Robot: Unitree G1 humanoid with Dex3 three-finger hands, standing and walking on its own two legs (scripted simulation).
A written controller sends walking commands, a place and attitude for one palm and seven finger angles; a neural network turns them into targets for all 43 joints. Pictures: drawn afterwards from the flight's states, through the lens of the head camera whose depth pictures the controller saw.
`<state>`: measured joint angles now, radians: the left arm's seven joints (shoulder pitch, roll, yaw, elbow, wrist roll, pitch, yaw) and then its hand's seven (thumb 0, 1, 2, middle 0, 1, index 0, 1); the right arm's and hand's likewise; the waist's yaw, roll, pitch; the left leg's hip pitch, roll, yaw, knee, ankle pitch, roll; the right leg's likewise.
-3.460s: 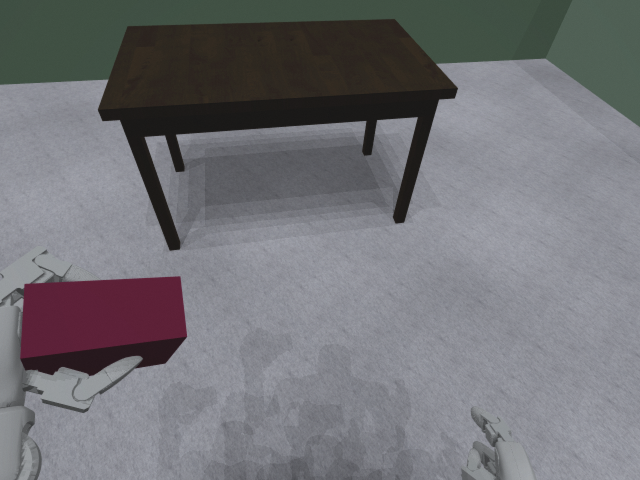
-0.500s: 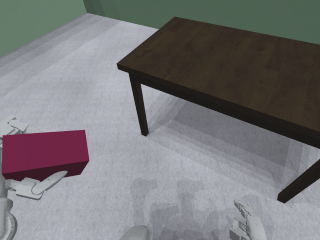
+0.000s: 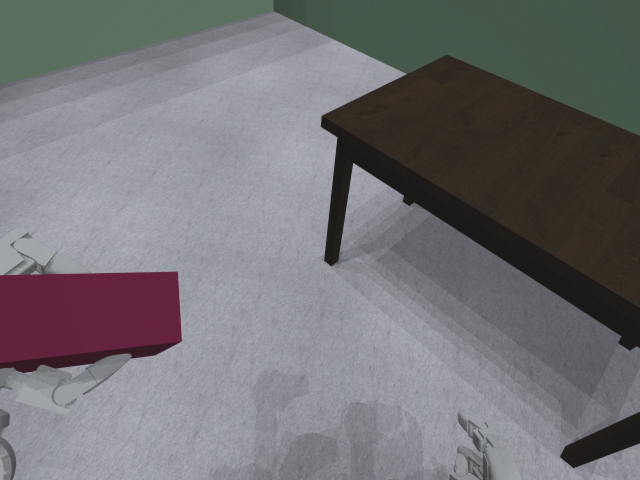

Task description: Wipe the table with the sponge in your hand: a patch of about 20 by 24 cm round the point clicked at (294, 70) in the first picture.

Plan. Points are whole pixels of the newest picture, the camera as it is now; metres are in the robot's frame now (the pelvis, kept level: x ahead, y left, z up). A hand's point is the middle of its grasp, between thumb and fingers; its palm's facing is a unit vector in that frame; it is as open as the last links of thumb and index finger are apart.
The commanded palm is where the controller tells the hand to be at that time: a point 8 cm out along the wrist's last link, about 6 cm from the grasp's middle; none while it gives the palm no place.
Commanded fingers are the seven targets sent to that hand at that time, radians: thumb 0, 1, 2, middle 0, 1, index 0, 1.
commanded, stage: walk to a spot facing it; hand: left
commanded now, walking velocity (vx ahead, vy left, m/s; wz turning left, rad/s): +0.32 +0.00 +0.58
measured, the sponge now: (118, 321) +0.22 +0.20 +0.16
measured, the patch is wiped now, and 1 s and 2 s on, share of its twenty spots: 0.00 0.00 0.00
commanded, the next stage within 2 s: turn to face it in 1.06 s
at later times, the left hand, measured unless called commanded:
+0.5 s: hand out of the picture +0.13 +0.30 +0.17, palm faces +0.66 -0.64 -0.38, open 9.8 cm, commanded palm +0.08 +0.32 +0.17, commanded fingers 0.00 0.10 1.30 -1.20 -1.60 -1.20 -1.60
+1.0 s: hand (20, 301) +0.24 +0.30 +0.16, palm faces +0.66 -0.62 -0.41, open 9.8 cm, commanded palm +0.16 +0.32 +0.17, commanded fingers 0.00 0.10 1.30 -1.20 -1.60 -1.20 -1.60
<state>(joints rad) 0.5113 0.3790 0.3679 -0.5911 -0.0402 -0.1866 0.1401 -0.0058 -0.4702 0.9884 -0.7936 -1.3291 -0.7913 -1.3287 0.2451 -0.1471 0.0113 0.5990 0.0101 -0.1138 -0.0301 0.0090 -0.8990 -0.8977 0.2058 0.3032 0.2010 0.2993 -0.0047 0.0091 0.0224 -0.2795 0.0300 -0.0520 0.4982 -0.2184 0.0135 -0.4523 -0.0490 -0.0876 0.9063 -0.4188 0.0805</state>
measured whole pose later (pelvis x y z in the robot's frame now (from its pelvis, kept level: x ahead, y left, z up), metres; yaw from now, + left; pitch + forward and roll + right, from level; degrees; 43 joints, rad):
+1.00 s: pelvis +0.10 +0.00 -0.02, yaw +20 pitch -1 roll +0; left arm 0.39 0.33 0.34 -0.45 -0.02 -0.19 0.15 -0.01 -0.47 0.99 -0.79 -1.33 -0.79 -1.33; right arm 0.16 -0.20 0.00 0.67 0.01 -0.06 -0.06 0.01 -0.90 -0.90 0.21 0.30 0.21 0.30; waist 0.01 0.05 0.07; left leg -0.44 0.06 0.03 1.13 -0.44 -0.01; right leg -0.31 -0.07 -0.19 0.62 -0.29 -0.04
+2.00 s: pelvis +0.17 -0.05 -0.01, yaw +1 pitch +1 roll +4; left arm 0.53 0.42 0.42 -0.54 -0.06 -0.20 0.16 -0.01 -0.47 0.99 -0.79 -1.33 -0.79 -1.33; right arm 0.16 -0.28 -0.06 0.57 0.02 0.03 -0.04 0.01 -0.91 -0.90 0.20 0.30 0.20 0.30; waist -0.01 0.00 0.07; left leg -0.48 0.04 0.02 1.05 -0.40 -0.10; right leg -0.34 0.08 0.00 0.49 -0.16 -0.13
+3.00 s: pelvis +0.02 -0.10 -0.01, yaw -33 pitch +0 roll +2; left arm 0.48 0.39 0.41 -0.54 -0.02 -0.19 0.14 -0.01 -0.47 1.00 -0.79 -1.33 -0.79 -1.33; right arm 0.18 -0.23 -0.03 0.52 0.02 0.03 -0.03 0.01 -0.90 -0.90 0.20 0.30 0.20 0.30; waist 0.03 -0.04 0.08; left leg -0.26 0.06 0.12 0.56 -0.28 -0.02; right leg -0.54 0.09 0.04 0.94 -0.38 0.01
